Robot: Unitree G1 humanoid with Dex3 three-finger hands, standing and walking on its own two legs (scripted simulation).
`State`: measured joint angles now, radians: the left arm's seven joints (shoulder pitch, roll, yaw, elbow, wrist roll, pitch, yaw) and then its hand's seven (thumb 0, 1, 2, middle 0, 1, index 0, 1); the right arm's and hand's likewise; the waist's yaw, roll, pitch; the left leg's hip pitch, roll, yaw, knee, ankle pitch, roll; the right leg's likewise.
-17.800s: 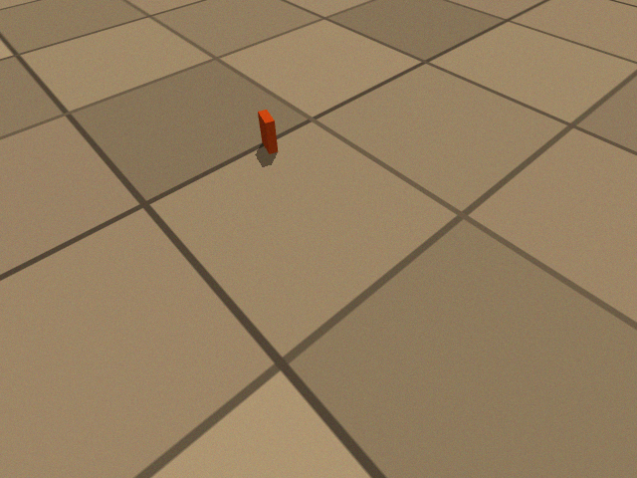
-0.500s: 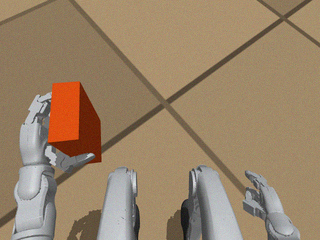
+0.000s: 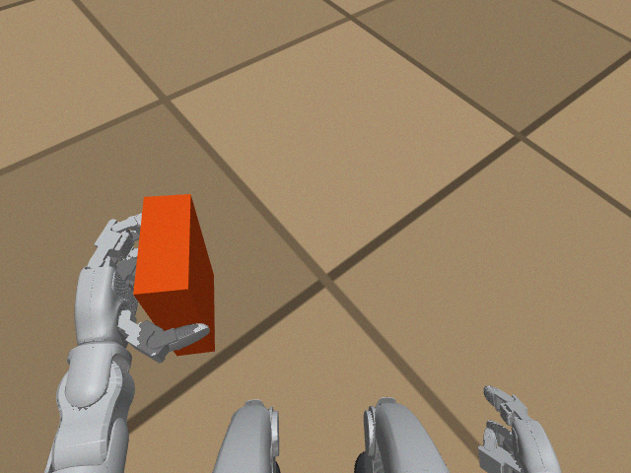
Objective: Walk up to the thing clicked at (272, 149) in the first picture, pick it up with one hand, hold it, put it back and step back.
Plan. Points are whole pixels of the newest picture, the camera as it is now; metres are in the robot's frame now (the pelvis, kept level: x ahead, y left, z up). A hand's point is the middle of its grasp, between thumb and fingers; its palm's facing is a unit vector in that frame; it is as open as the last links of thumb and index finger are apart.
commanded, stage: lift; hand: left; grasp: from the side
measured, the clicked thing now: (183, 282) +0.34 +0.17 +0.03
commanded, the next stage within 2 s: hold in 1.10 s
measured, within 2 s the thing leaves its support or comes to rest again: neither
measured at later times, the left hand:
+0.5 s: hand (156, 233) +0.36 +0.18 +0.11, palm faces +0.13 -0.99 +0.00, open 13.9 cm
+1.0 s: hand (161, 209) +0.37 +0.16 +0.14, palm faces +0.10 -0.99 +0.00, open 13.9 cm
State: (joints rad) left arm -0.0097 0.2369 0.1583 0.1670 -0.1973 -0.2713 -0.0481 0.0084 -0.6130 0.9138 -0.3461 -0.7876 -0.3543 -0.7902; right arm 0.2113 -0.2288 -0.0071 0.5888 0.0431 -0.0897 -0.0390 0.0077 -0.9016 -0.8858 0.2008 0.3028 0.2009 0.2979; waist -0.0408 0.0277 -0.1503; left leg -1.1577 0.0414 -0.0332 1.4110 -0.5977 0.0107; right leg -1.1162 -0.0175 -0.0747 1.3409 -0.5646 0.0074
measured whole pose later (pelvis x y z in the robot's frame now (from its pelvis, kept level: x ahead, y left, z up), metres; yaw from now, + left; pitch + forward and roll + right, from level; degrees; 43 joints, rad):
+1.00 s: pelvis +0.03 -0.01 +0.09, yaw +1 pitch +8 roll -2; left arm -0.15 0.20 0.16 0.43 -0.18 -0.32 -0.07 0.01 -0.61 0.92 -0.32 -0.82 -0.33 -0.83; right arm 0.25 -0.22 0.01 0.65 0.01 -0.05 -0.04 0.01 -0.90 -0.89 0.20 0.30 0.20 0.30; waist -0.03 0.02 -0.05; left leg -0.62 0.04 0.00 0.92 -0.45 -0.01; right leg -0.60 -0.01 -0.06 0.88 -0.42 0.00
